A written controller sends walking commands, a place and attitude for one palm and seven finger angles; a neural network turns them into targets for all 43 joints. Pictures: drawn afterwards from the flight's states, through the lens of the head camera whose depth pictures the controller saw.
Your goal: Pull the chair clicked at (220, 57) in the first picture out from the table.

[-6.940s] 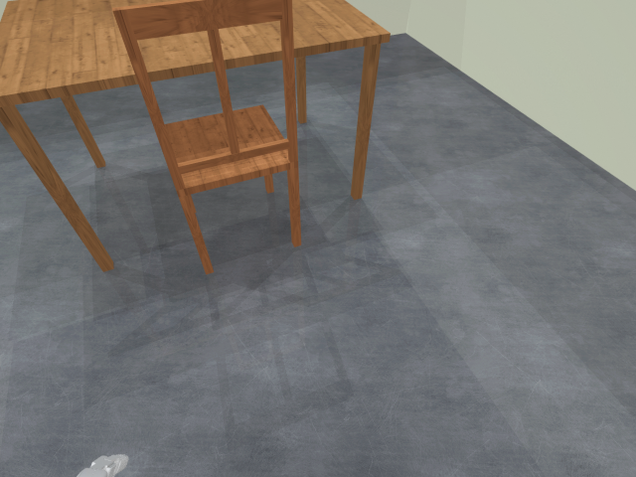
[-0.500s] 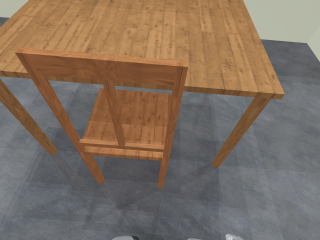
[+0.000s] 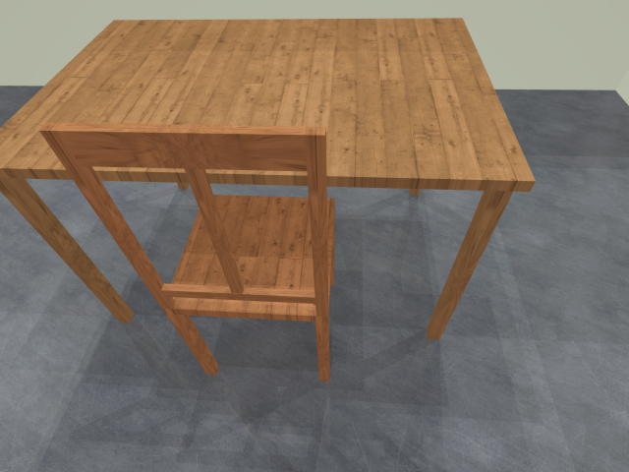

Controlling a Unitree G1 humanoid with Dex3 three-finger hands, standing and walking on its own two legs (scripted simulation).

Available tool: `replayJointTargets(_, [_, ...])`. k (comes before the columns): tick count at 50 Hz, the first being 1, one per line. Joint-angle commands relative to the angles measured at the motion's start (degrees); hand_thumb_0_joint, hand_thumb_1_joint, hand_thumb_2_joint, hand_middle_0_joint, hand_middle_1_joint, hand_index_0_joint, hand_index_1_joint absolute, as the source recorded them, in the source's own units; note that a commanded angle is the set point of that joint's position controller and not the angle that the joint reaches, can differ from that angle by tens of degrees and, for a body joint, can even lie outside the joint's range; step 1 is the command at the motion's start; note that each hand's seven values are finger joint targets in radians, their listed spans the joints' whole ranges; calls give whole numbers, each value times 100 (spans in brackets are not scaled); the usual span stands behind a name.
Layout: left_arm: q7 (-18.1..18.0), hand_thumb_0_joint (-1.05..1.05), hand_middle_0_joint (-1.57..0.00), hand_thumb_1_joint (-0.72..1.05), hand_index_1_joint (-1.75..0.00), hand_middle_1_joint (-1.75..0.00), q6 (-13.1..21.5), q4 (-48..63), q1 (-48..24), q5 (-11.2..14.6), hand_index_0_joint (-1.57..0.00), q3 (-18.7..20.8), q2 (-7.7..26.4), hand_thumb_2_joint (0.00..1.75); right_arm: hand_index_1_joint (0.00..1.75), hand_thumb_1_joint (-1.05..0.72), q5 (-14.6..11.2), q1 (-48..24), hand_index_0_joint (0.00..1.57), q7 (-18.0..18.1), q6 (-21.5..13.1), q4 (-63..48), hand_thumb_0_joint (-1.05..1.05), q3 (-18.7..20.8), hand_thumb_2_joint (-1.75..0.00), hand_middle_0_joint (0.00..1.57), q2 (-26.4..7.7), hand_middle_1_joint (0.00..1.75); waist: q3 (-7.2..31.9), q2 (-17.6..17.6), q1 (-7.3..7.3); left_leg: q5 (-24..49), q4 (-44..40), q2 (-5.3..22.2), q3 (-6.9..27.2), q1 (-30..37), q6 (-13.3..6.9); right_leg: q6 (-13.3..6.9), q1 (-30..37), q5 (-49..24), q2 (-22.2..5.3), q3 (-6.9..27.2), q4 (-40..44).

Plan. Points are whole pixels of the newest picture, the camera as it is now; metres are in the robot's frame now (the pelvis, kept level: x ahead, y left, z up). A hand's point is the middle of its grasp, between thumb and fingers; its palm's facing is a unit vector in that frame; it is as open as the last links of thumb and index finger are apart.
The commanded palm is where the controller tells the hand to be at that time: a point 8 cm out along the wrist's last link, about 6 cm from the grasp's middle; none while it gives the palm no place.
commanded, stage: come to a stop and stand still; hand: left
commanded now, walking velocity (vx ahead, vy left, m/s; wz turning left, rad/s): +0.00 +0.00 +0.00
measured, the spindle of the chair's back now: (219, 239) +0.51 +0.23 -0.07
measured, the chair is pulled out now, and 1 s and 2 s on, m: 0.00 0.00 0.00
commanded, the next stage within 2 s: look again from close up in 0.62 s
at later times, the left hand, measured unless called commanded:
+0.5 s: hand out of the picture +0.02 +0.25 -0.19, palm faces -0.01 -0.98 -0.21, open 7.4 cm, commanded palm none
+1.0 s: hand out of the picture +0.01 +0.23 -0.19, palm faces -0.01 -0.98 -0.19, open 7.3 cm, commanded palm none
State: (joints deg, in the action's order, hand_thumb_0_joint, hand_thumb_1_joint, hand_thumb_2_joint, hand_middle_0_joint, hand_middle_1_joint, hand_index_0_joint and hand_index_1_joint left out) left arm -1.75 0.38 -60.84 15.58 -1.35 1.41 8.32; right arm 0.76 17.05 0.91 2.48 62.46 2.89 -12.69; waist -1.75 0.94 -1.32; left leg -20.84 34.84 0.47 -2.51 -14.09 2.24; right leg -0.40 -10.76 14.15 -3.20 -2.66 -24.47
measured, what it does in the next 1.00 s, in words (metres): steps on the spot: left foot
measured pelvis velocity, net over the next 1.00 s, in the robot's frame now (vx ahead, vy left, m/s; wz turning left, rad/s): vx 0.00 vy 0.06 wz -0.02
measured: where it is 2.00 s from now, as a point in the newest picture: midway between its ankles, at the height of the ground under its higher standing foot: outside the picture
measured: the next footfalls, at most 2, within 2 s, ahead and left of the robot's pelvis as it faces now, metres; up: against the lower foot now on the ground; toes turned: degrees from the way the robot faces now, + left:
left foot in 0.10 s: -0.01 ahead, +0.13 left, +0.00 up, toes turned +4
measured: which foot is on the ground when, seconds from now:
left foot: up 0.00-0.08, down 0.10-1.00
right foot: down 0.00-1.00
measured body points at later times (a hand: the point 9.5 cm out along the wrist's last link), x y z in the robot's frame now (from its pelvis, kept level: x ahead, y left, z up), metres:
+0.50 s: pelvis -0.01 +0.07 -0.01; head +0.00 +0.08 +0.44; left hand +0.02 +0.31 -0.17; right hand +0.02 -0.16 -0.16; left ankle -0.05 +0.13 -0.75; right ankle -0.01 -0.11 -0.74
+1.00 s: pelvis +0.00 +0.06 -0.01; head +0.02 +0.06 +0.44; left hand +0.01 +0.28 -0.17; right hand -0.01 -0.16 -0.17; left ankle -0.05 +0.13 -0.75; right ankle -0.01 -0.11 -0.75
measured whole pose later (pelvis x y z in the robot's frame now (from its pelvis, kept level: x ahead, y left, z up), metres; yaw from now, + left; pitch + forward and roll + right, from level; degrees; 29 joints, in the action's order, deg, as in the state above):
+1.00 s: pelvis +0.00 +0.06 -0.01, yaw -1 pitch -1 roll +0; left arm -2.5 -0.3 -63.1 15.3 -0.6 -0.6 8.6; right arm 0.7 15.7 2.0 -1.7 65.1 -1.0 -8.0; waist -3.4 -0.5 -0.1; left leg -19.3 26.0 -2.7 -5.9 -5.5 -3.9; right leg 4.4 -10.5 15.9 -5.9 -0.2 -28.0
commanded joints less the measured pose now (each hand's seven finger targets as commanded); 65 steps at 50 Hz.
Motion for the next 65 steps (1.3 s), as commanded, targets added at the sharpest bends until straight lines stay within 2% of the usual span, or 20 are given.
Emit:
replayJointTargets(1, [-235,0,-20,90,-30,-30,246,315,419,4,-20,122,1293,90,30,-90,-8,49,20,-33,-246,-811,0,-84,-90,20,-143,30,479,-957,189,-71,-115,76,31,-97,-218,-423,364,-3029,-1126,1025,13])
replayJointTargets(2, [-202,0,-20,90,-30,-30,217,409,149,13,-20,102,1188,90,30,-90,-29,213,20,-47,-215,-793,0,-137,-90,20,-151,30,516,-824,306,26,-367,115,43,158,-205,-450,24,-1551,-1043,912,109])
replayJointTargets(3, [-173,0,-20,90,-30,-30,169,485,79,25,-20,111,1155,90,30,-90,8,312,20,-61,-232,-756,0,-141,-90,20,-197,30,403,-249,329,258,-655,168,28,290,-243,-404,-204,-833,-786,717,-45])
replayJointTargets(4, [-151,0,-20,90,-30,-30,149,454,125,66,-20,83,980,90,30,-90,39,406,20,-53,-296,-707,0,-159,-90,20,-280,30,357,205,295,983,-841,430,272,205,-349,-316,-170,-873,-518,499,-390])
replayJointTargets(5, [-142,0,-20,90,-30,-30,160,441,308,77,-20,65,806,90,30,-90,57,391,20,-27,-335,-698,0,-165,-90,20,-355,30,399,314,175,1948,-698,668,327,163,-428,-279,-24,-1233,-365,347,-546])
replayJointTargets(6, [-129,0,-20,90,-30,-30,133,387,283,69,-20,29,835,90,30,-90,39,325,20,-6,-366,-682,0,-191,-90,20,-382,30,510,643,173,2695,-698,676,424,241,-445,-243,143,-1253,-314,179,-716])
replayJointTargets(7, [-120,0,-20,90,-30,-30,88,370,231,67,-20,12,807,90,30,-90,19,243,20,16,-380,-693,0,-195,-90,20,-416,30,367,961,153,3163,-816,720,513,239,-491,-179,132,-904,-216,52,-799])
replayJointTargets(8, [-114,0,-20,90,-30,-30,46,370,193,59,-20,-16,785,90,30,-90,17,200,20,34,-384,-679,0,-209,-90,20,-462,30,137,993,123,3501,-928,793,612,135,-557,-120,103,-484,-92,0,-782])
replayJointTargets(9, [-111,0,-20,90,-30,-30,20,340,215,70,-20,-40,733,90,30,-90,14,132,20,54,-380,-679,0,-221,-90,20,-502,30,19,779,94,3372,-972,797,630,117,-583,-104,82,-247,-52,6,-716])
replayJointTargets(11, [-89,0,-20,90,-30,-30,-9,315,222,72,-20,-64,710,90,30,-90,2,34,20,66,-376,-704,0,-223,-90,20,-475,30,-174,160,84,2395,-1108,676,618,-18,-577,-102,58,-262,-114,113,-507])
replayJointTargets(12, [-76,0,-20,90,-30,-30,-29,312,201,72,-20,-72,695,90,30,-90,6,8,20,64,-368,-693,0,-228,-90,20,-486,30,-326,0,91,1881,-1232,619,616,-108,-561,-98,-5,-238,-144,165,-431])
replayJointTargets(13, [-60,0,-20,90,-30,-30,-39,321,147,61,-20,-75,714,90,30,-90,8,-6,20,56,-376,-658,0,-236,-90,20,-462,30,-448,-37,94,1664,-1385,601,660,-225,-560,-88,-8,-246,-148,172,-407])
replayJointTargets(16, [-43,0,-20,90,-30,-30,-69,332,170,59,-20,-83,721,90,30,-90,19,-61,20,51,-400,-615,0,-255,-90,20,-533,30,-491,196,78,1225,-1681,598,740,-204,-548,-43,-67,-87,-146,170,-402])
replayJointTargets(19, [-31,0,-20,90,-30,-30,-53,304,212,58,-20,-93,740,90,30,-90,14,-69,20,60,-423,-558,0,-270,-90,20,-520,30,-374,98,67,1409,-1678,570,684,-59,-556,-49,-15,-286,-194,213,-319])
replayJointTargets(22, [-37,0,-20,90,-30,-30,-33,266,248,75,-20,-97,740,90,30,-90,9,-5,20,79,-459,-473,0,-276,-90,20,-524,30,-88,63,87,2120,-1542,552,603,314,-529,-33,47,-615,-249,235,-349])
replayJointTargets(28, [-57,0,-20,90,-30,-30,-46,182,218,93,-20,-84,724,90,30,-90,-5,88,20,124,-469,-271,0,-289,-90,20,-463,30,-75,140,102,3029,-1443,570,504,567,-480,-8,91,-837,-245,188,-396])
replayJointTargets(35, [-71,0,-20,90,-30,-30,-30,51,296,90,-20,-85,660,90,30,-90,-12,134,20,128,-469,-101,0,-288,-90,20,-376,30,-133,-73,101,2683,-1413,505,452,502,-493,-15,182,-1136,-317,255,-329])
replayJointTargets(50, [-89,0,-20,90,-30,-30,-12,-104,388,83,-20,-83,524,90,30,-90,-29,201,20,140,-469,145,0,-274,-90,20,-166,30,-198,-34,114,2379,-1436,478,350,496,-496,8,185,-1321,-311,307,-204])
replayJointTargets(58, [-77,0,-20,90,-30,-30,25,-148,442,78,-20,-99,501,90,30,-90,-44,165,20,130,-456,185,0,-272,-90,20,-100,30,-198,-212,113,1979,-1469,469,324,502,-493,-10,193,-1364,-320,371,-33])
replayJointTargets(65, [-80,0,-20,90,-30,-30,54,-175,481,79,-20,-98,490,90,30,-90,-40,148,20,129,-459,223,0,-283,-90,20,-68,30,-177,-131,118,1936,-1470,466,313,511,-448,-39,195,-1487,-348,398,29])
